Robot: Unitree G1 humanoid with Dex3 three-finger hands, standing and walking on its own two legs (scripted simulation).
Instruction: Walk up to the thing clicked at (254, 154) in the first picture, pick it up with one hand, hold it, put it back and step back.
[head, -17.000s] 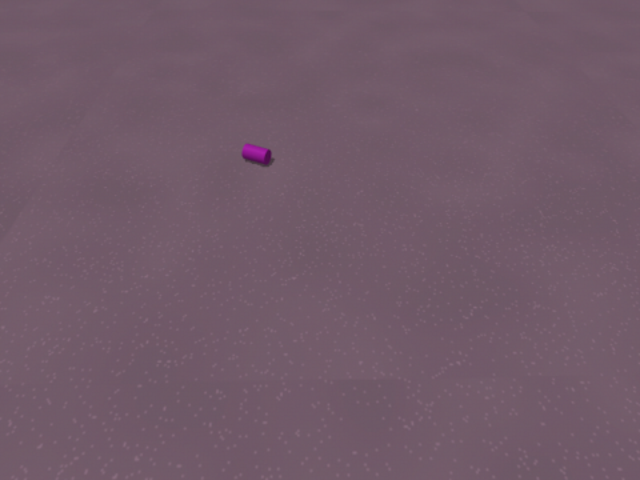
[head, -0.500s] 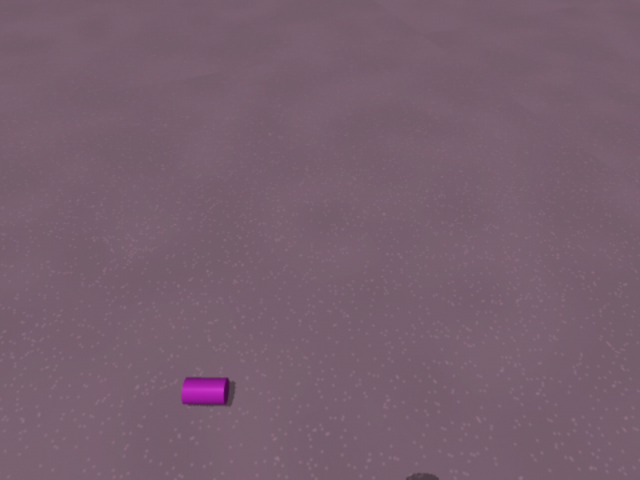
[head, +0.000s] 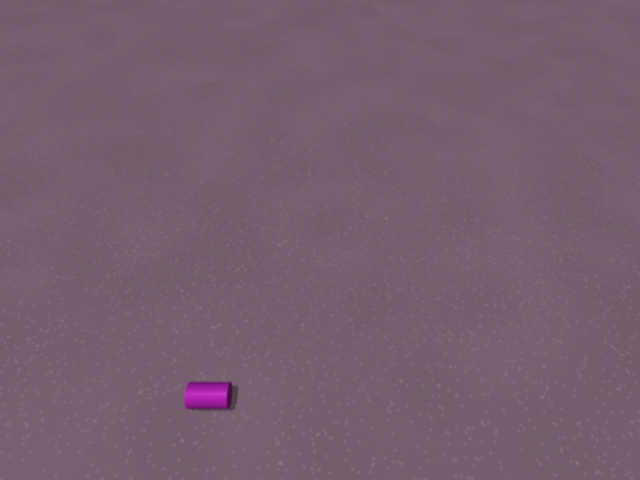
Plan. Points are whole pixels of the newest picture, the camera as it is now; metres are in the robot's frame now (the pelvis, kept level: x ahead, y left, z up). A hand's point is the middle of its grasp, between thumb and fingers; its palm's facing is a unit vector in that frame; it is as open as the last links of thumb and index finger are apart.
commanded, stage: walk up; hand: left
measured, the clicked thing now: (209, 395) +0.48 +0.33 -0.74
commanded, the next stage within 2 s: none
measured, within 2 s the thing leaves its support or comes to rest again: neither
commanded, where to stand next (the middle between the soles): +0.15 +0.05 m, yaw +0 degrees
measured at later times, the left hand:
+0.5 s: hand out of the picture +0.16 +0.37 -0.16, palm faces -0.08 -0.93 -0.37, open 7.4 cm
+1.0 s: hand (131, 399) +0.28 +0.31 -0.17, palm faces -0.05 -0.95 -0.30, open 7.4 cm
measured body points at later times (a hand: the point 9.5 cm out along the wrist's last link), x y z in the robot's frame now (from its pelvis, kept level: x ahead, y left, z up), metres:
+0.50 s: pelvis +0.09 +0.09 -0.01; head +0.13 +0.11 +0.44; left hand +0.16 +0.42 -0.14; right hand +0.11 -0.22 -0.12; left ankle +0.09 +0.20 -0.75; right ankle +0.13 -0.06 -0.70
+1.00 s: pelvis +0.12 +0.07 -0.02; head +0.16 +0.09 +0.42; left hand +0.28 +0.36 -0.15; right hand +0.18 -0.25 -0.13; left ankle +0.12 +0.19 -0.75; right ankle +0.15 -0.05 -0.74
